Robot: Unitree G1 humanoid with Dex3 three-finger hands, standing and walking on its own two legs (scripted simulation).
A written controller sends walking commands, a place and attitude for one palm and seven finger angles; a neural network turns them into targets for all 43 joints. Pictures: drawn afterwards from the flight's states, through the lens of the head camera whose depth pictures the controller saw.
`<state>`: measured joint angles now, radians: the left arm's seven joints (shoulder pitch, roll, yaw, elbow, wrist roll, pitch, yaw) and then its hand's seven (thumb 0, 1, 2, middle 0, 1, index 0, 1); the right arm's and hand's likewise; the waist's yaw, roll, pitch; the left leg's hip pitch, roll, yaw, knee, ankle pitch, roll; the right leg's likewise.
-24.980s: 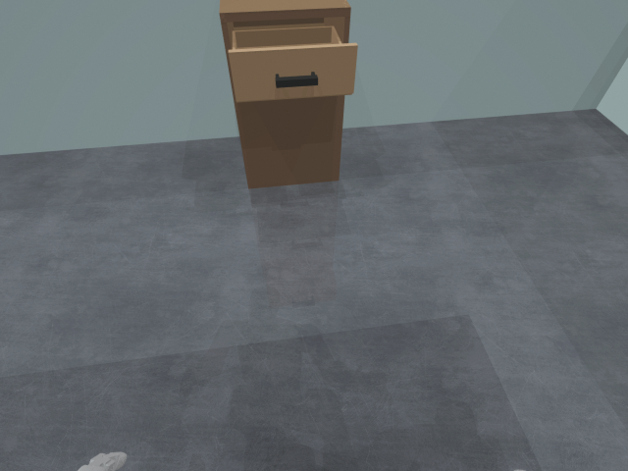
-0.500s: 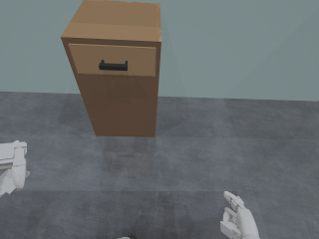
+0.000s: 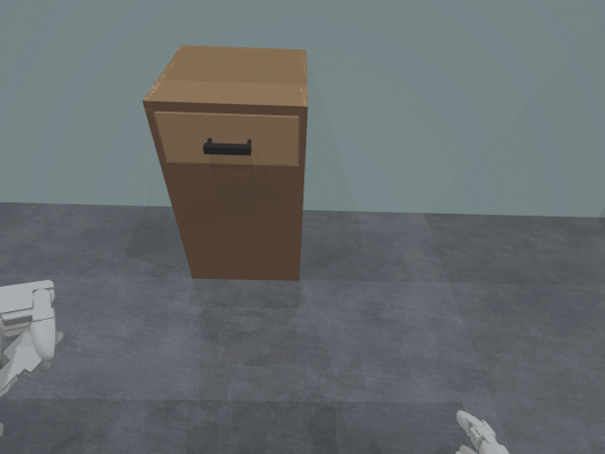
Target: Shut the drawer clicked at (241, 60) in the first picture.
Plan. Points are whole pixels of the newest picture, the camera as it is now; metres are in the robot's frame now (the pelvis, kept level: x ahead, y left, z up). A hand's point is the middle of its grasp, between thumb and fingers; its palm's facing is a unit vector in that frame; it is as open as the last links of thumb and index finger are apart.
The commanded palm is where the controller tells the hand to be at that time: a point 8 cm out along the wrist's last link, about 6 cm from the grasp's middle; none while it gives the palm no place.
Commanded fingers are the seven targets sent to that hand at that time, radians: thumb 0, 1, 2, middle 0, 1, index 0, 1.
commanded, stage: stop stepping back and stand still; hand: left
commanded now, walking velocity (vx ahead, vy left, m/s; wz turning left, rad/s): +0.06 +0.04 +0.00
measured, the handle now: (228, 145) +0.94 +0.24 -0.10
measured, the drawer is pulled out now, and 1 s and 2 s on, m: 0.00 0.00 0.00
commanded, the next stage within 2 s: let the arm hang, fingers relaxed in 0.12 s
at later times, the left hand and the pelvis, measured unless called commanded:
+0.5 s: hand out of the picture +0.09 +0.20 -0.16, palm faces +0.03 -0.97 -0.22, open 3.1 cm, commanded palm none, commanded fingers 0.00 0.90 0.90 -0.80 -0.95 -0.80 -0.95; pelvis +0.00 +0.02 +0.00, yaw +1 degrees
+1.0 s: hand out of the picture -0.02 +0.19 -0.17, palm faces +0.02 -0.98 -0.20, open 6.9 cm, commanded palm none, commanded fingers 0.00 0.90 0.90 -0.20 -0.30 -0.20 -0.30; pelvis +0.00 +0.02 +0.01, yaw +1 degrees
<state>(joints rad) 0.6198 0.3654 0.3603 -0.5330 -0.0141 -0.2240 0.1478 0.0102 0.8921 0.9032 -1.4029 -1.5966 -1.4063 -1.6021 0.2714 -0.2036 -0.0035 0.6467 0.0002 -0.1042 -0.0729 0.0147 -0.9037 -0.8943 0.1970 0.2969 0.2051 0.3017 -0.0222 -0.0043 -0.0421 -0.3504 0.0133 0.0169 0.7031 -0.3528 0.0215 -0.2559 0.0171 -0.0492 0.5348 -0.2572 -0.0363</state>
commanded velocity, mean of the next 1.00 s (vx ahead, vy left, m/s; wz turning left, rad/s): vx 0.00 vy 0.00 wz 0.00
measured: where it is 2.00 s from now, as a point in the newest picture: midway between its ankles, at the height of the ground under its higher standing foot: outside the picture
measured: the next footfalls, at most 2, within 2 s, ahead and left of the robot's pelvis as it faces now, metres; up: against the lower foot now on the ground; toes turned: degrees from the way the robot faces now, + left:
none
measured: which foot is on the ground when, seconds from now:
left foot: down 0.00-1.00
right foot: down 0.00-1.00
